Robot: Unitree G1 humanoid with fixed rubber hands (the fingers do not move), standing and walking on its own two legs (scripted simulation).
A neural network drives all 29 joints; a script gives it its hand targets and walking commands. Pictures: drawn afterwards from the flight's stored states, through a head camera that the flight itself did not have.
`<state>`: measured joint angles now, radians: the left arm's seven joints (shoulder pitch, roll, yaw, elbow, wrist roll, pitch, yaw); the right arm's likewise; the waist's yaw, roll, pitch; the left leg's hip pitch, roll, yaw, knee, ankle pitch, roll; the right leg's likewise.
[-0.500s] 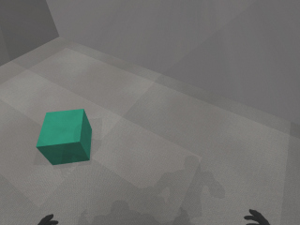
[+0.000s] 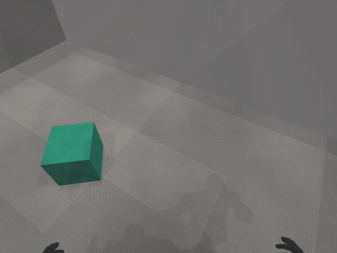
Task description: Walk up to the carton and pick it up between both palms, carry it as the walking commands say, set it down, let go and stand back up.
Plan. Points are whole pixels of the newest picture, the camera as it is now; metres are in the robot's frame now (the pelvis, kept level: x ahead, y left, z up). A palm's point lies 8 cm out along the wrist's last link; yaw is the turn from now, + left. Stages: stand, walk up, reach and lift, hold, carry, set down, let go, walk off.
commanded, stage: stand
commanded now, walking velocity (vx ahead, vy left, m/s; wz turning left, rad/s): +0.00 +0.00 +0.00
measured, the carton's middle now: (76, 153) +0.80 +0.59 -0.65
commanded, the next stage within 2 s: walk up in 0.36 s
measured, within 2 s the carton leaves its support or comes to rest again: neither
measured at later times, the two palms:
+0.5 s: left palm out of the picture +0.11 +0.31 -0.10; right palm out of the picture +0.11 -0.31 -0.10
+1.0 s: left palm out of the picture +0.04 +0.44 -0.15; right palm (202, 223) +0.22 -0.09 -0.13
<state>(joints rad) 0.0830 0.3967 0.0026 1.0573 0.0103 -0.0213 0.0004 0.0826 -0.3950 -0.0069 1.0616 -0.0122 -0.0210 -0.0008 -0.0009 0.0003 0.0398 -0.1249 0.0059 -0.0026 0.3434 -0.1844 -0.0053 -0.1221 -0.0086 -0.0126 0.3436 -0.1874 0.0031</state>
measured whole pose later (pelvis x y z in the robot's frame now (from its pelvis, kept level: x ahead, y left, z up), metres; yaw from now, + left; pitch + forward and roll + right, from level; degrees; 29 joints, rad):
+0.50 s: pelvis +0.01 +0.00 +0.00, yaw +0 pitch -2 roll +0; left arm 0.08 0.40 0.01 1.06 0.01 -0.02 0.00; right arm 0.08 -0.40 -0.01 1.06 -0.01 -0.02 0.00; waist 0.00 0.00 0.04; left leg -0.11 0.01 0.00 0.33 -0.19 -0.01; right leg -0.11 -0.01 -0.01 0.33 -0.19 0.00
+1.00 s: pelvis +0.07 +0.15 -0.03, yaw +15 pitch +1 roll +0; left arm 0.26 0.34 0.08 0.92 0.05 -0.01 -0.02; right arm 0.22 -0.25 -0.04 0.90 -0.02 -0.02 0.05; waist 0.02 -0.05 0.01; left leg -0.34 0.04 0.08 0.67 -0.36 0.01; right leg -0.36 -0.19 -0.03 1.10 -0.47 0.04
